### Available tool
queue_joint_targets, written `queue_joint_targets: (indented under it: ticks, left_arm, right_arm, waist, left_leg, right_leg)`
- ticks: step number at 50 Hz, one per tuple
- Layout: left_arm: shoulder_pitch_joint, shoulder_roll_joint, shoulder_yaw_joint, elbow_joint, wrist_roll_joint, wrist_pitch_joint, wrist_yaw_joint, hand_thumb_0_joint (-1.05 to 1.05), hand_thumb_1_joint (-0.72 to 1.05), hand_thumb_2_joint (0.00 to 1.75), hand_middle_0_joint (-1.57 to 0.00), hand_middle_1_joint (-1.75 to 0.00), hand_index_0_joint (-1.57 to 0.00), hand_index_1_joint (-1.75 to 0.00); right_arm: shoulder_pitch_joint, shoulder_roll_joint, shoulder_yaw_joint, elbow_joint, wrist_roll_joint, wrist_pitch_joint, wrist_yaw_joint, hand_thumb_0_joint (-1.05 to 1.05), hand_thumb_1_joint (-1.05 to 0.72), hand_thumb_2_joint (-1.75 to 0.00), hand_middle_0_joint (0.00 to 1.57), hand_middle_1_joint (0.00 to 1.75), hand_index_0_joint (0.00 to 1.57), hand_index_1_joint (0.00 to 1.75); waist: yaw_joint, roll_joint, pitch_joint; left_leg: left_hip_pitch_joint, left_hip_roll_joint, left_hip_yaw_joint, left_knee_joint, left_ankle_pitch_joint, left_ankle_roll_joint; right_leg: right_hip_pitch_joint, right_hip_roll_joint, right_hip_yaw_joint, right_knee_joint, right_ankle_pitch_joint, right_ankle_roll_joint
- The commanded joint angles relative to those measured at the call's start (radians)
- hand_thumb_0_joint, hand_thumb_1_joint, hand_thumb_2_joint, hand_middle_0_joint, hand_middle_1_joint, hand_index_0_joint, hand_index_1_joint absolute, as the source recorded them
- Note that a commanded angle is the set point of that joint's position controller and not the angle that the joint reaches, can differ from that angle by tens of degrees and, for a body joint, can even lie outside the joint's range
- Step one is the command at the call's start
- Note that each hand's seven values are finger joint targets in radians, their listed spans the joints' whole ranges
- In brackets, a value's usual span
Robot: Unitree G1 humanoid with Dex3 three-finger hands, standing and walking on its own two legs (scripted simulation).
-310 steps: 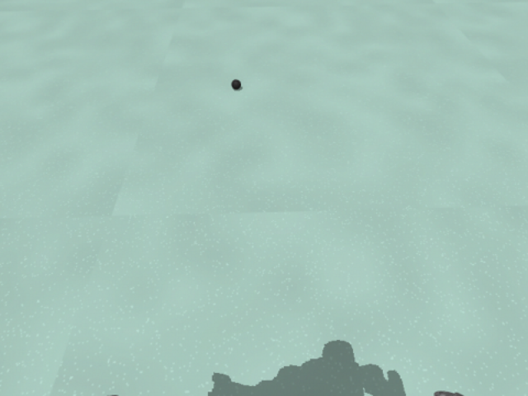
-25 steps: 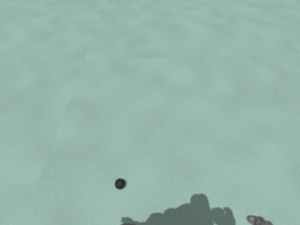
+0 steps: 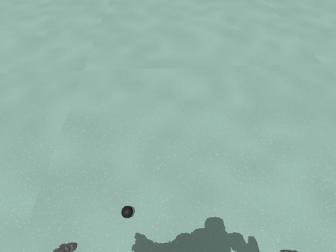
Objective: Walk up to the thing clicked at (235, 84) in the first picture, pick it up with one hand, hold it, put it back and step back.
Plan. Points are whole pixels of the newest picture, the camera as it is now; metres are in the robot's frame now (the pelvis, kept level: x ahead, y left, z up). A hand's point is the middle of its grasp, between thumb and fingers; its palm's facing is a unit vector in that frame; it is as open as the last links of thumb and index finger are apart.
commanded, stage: walk up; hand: left
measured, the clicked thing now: (127, 212) +0.41 +0.26 -0.75
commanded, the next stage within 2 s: stand in 0.58 s
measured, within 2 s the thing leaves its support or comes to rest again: neither
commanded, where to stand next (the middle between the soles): +0.07 +0.00 m, yaw -1 degrees
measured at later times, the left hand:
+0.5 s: hand out of the picture +0.08 +0.26 -0.16, palm faces +0.01 -0.94 -0.34, open 7.4 cm
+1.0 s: hand out of the picture +0.08 +0.25 -0.16, palm faces -0.02 -0.94 -0.33, open 7.4 cm
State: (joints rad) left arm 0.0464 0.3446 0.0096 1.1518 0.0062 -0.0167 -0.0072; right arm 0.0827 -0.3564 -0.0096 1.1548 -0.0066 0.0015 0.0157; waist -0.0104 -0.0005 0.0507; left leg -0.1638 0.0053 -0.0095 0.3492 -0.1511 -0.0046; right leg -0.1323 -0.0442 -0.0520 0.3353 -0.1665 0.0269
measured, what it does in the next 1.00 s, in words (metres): stands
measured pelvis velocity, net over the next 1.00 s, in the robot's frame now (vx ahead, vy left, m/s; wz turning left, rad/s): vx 0.02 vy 0.00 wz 0.01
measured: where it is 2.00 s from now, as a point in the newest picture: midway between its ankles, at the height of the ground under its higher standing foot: outside the picture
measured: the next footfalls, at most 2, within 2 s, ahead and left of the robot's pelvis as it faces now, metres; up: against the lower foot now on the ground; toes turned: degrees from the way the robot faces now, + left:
none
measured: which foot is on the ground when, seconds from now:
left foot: down 0.00-1.00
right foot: down 0.00-1.00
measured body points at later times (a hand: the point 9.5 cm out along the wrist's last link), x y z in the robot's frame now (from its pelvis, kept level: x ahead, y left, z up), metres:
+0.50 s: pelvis +0.01 +0.00 +0.00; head +0.01 +0.00 +0.45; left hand +0.08 +0.30 -0.13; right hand +0.09 -0.30 -0.13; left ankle +0.03 +0.12 -0.75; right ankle +0.01 -0.14 -0.75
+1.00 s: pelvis +0.02 +0.00 +0.00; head +0.03 +0.00 +0.45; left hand +0.08 +0.30 -0.13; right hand +0.10 -0.30 -0.13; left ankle +0.03 +0.12 -0.75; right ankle +0.01 -0.14 -0.75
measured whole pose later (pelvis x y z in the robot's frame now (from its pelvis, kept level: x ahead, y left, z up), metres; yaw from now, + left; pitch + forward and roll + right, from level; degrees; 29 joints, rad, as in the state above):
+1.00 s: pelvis +0.02 +0.00 +0.00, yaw +0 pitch -1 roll +0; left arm 0.11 0.35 0.01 1.15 0.01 -0.01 -0.01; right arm 0.10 -0.35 0.01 1.15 -0.01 -0.01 0.01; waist 0.00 0.00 0.05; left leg -0.14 0.01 -0.02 0.33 -0.17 -0.01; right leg -0.11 -0.04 -0.06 0.32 -0.18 0.02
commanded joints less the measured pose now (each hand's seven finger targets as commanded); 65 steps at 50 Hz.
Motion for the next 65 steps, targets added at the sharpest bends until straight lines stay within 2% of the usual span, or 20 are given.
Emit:
queue_joint_targets:
  ticks: [1,8,11,14,28,29,30,34,39,46,49,58,65]
  left_arm:
    - [-0.04,0.22,0.036,-0.051,0.0,-0.02,0.014,0.0,0.9,0.9,-0.2,-0.3,-0.2,-0.3]
    - [-0.037,0.214,0.037,-0.047,0.0,-0.02,0.014,0.0,0.9,0.9,-0.2,-0.3,-0.2,-0.3]
    - [-0.032,0.213,0.036,-0.044,0.0,-0.019,0.014,0.0,0.9,0.9,-0.2,-0.3,-0.2,-0.3]
    - [-0.037,0.216,0.039,-0.049,0.003,-0.019,0.015,0.0,0.9,0.9,-0.2,-0.3,-0.2,-0.3]
    - [-0.014,0.215,0.04,-0.048,0.005,-0.018,0.016,0.0,0.9,0.9,-0.2,-0.3,-0.2,-0.3]
    - [0.002,0.215,0.035,-0.042,0.007,-0.014,0.016,0.0,0.9,0.9,-0.2,-0.3,-0.2,-0.3]
    - [0.006,0.207,0.034,-0.045,0.008,-0.012,0.016,0.0,0.9,0.9,-0.2,-0.3,-0.2,-0.3]
    - [0.012,0.21,0.032,-0.049,0.009,-0.012,0.013,0.0,0.9,0.9,-0.2,-0.3,-0.2,-0.3]
    - [0.009,0.22,0.033,-0.055,0.008,-0.013,0.012,0.0,0.9,0.9,-0.2,-0.3,-0.2,-0.3]
    - [0.025,0.214,0.033,-0.058,0.006,-0.011,0.01,0.0,0.9,0.9,-0.2,-0.3,-0.2,-0.3]
    - [0.029,0.214,0.031,-0.059,0.006,-0.011,0.011,0.0,0.9,0.9,-0.2,-0.3,-0.2,-0.3]
    - [0.032,0.219,0.031,-0.058,0.003,-0.011,0.014,0.0,0.9,0.9,-0.2,-0.3,-0.2,-0.3]
    - [0.021,0.22,0.031,-0.065,0.003,-0.014,0.017,0.0,0.9,0.9,-0.2,-0.3,-0.2,-0.3]
  right_arm:
    - [-0.062,-0.209,-0.038,-0.06,0.002,-0.023,-0.012,0.0,-0.9,-0.9,0.2,0.3,0.2,0.3]
    - [-0.046,-0.208,-0.039,-0.054,0.003,-0.023,-0.014,0.0,-0.9,-0.9,0.2,0.3,0.2,0.3]
    - [-0.053,-0.202,-0.037,-0.056,0.004,-0.02,-0.014,0.0,-0.9,-0.9,0.2,0.3,0.2,0.3]
    - [-0.042,-0.207,-0.039,-0.055,0.002,-0.019,-0.014,0.0,-0.9,-0.9,0.2,0.3,0.2,0.3]
    - [-0.056,-0.201,-0.037,-0.062,0.002,-0.018,-0.014,0.0,-0.9,-0.9,0.2,0.3,0.2,0.3]
    - [-0.048,-0.194,-0.03,-0.065,-0.005,-0.023,-0.016,0.0,-0.9,-0.9,0.2,0.3,0.2,0.3]
    - [-0.059,-0.206,-0.034,-0.067,-0.004,-0.026,-0.017,0.0,-0.9,-0.9,0.2,0.3,0.2,0.3]
    - [-0.053,-0.212,-0.032,-0.065,-0.004,-0.028,-0.018,0.0,-0.9,-0.9,0.2,0.3,0.2,0.3]
    - [-0.047,-0.206,-0.029,-0.068,-0.002,-0.029,-0.018,0.0,-0.9,-0.9,0.2,0.3,0.2,0.3]
    - [-0.039,-0.212,-0.025,-0.068,-0.002,-0.035,-0.022,0.0,-0.9,-0.9,0.2,0.3,0.2,0.3]
    - [-0.043,-0.21,-0.023,-0.07,-0.001,-0.035,-0.023,0.0,-0.9,-0.9,0.2,0.3,0.2,0.3]
    - [-0.037,-0.21,-0.023,-0.068,-0.001,-0.031,-0.025,0.0,-0.9,-0.9,0.2,0.3,0.2,0.3]
    - [-0.035,-0.206,-0.022,-0.073,-0.001,-0.029,-0.024,0.0,-0.9,-0.9,0.2,0.3,0.2,0.3]
  waist:
    - [0.013,0.018,-0.086]
    - [0.009,0.007,-0.117]
    - [0.01,-0.005,-0.084]
    - [0.004,-0.005,-0.094]
    - [0.014,0.008,-0.09]
    - [0.008,-0.009,-0.087]
    - [0.014,0.002,-0.074]
    - [0.01,0.021,-0.067]
    - [0.008,0.01,-0.07]
    - [0.012,0.022,-0.104]
    - [0.013,0.008,-0.099]
    - [0.01,-0.005,-0.111]
    - [0.008,-0.008,-0.099]
  left_leg:
    - [-0.006,0.11,-0.104,-0.076,0.042,0.025]
    - [0.023,0.117,-0.099,-0.071,0.096,0.026]
    - [0.007,0.11,-0.103,-0.076,0.075,0.025]
    - [0.013,0.106,-0.095,-0.069,0.064,0.026]
    - [0.022,0.109,-0.1,-0.074,0.085,0.026]
    - [0.023,0.121,-0.109,-0.09,0.067,0.02]
    - [0.027,0.122,-0.113,-0.088,0.063,0.022]
    - [0.006,0.117,-0.108,-0.086,0.026,0.02]
    - [0.0,0.117,-0.11,-0.091,0.031,0.017]
    - [0.031,0.121,-0.097,-0.066,0.164,0.018]
    - [0.039,0.122,-0.099,-0.067,0.15,0.014]
    - [0.064,0.126,-0.089,-0.053,0.204,0.015]
    - [0.059,0.129,-0.087,-0.054,0.2,0.015]
  right_leg:
    - [0.033,-0.102,0.087,-0.058,0.046,-0.032]
    - [0.054,-0.103,0.081,-0.05,0.075,-0.034]
    - [0.036,-0.099,0.082,-0.065,0.051,-0.029]
    - [0.043,-0.105,0.084,-0.066,0.055,-0.032]
    - [0.044,-0.103,0.075,-0.067,0.066,-0.028]
    - [0.027,-0.102,0.077,-0.069,0.012,-0.03]
    - [0.015,-0.099,0.077,-0.073,0.0,-0.031]
    - [0.025,-0.105,0.084,-0.081,0.005,-0.032]
    - [0.033,-0.104,0.081,-0.075,-0.003,-0.033]
    - [0.062,-0.11,0.084,-0.062,0.106,-0.036]
    - [0.052,-0.106,0.079,-0.06,0.088,-0.034]
    - [0.061,-0.111,0.083,-0.061,0.151,-0.035]
    - [0.07,-0.111,0.081,-0.067,0.164,-0.033]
